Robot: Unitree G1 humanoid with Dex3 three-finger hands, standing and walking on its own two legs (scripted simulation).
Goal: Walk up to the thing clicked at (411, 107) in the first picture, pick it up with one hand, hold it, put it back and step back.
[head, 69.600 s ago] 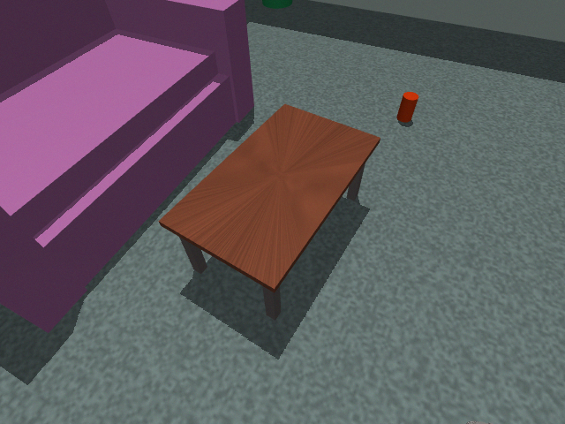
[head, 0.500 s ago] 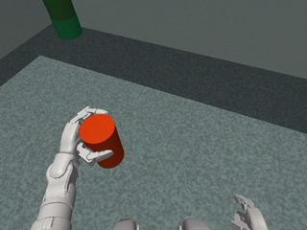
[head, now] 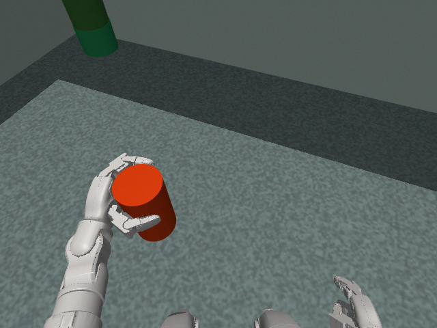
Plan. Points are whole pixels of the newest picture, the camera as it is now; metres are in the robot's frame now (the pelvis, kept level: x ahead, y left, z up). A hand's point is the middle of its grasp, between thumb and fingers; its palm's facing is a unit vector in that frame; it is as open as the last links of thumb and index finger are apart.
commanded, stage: hold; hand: left
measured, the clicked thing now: (148, 205) +0.33 +0.15 +0.02
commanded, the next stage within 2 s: crouch in 0.68 s
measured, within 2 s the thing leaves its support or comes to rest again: neither
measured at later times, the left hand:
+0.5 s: hand (139, 196) +0.33 +0.16 +0.05, palm faces -0.13 -0.99 +0.01, open 11.6 cm
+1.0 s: hand (142, 201) +0.33 +0.16 +0.03, palm faces -0.11 -0.99 +0.02, open 11.5 cm
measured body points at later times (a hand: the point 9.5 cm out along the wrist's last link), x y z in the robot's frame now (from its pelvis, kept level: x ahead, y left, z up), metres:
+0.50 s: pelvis +0.00 +0.00 +0.00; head +0.04 +0.00 +0.45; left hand +0.33 +0.21 +0.05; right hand +0.13 -0.25 -0.11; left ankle +0.02 +0.13 -0.70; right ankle +0.01 -0.13 -0.70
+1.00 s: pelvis +0.00 +0.00 +0.00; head +0.05 +0.00 +0.44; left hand +0.33 +0.21 +0.03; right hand +0.14 -0.25 -0.11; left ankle +0.02 +0.13 -0.70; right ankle +0.01 -0.13 -0.70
